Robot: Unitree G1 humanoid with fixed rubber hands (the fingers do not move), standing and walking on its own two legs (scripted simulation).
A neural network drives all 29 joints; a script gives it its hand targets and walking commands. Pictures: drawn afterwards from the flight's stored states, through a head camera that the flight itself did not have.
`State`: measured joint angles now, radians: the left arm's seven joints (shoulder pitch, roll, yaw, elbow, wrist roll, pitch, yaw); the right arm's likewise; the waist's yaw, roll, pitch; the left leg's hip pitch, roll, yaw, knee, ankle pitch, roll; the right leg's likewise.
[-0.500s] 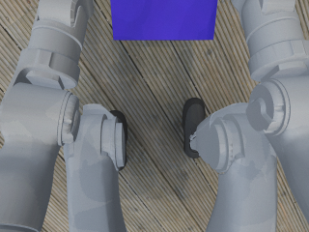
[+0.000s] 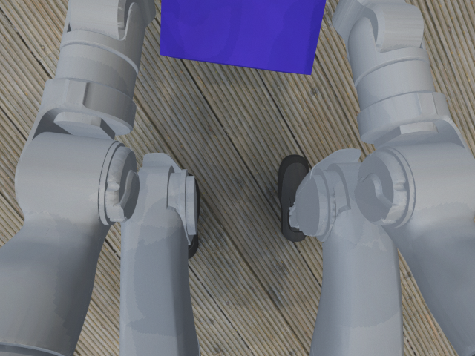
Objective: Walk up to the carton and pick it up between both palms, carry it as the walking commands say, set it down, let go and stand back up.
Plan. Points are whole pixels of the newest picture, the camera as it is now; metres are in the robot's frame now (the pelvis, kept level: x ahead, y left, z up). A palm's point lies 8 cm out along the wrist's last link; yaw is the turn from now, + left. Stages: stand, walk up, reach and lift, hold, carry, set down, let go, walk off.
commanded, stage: reach and lift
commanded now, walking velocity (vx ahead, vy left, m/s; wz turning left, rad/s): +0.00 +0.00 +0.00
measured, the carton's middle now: out of the picture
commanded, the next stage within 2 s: none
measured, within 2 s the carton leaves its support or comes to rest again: neither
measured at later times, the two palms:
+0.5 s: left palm out of the picture +0.55 +0.14 -0.07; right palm out of the picture +0.55 -0.13 -0.07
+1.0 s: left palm out of the picture +0.52 +0.14 +0.02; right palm out of the picture +0.51 -0.13 +0.01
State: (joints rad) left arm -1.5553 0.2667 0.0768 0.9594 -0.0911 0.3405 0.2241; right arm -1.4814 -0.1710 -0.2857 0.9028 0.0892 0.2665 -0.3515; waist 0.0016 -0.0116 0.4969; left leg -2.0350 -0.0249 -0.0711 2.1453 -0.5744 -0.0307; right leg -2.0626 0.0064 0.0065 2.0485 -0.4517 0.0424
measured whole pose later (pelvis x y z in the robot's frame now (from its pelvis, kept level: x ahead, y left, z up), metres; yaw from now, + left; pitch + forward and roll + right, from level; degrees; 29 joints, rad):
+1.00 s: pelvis -0.02 -0.01 +0.08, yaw +3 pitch +23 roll -2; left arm -1.41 0.12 0.27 0.91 0.07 0.44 0.26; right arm -1.30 -0.06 -0.38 0.73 -0.08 0.45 -0.35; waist 0.00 0.03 0.36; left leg -1.78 -0.05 -0.09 1.86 -0.49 -0.04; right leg -1.79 0.03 0.01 1.79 -0.41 0.04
